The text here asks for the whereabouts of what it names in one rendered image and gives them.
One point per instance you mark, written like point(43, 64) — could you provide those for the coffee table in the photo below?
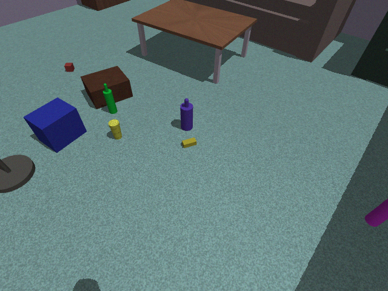
point(206, 25)

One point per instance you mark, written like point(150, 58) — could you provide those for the sofa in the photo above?
point(303, 28)

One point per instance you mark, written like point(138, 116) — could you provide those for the armchair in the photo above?
point(373, 64)

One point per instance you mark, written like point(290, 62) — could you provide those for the floor lamp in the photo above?
point(15, 171)

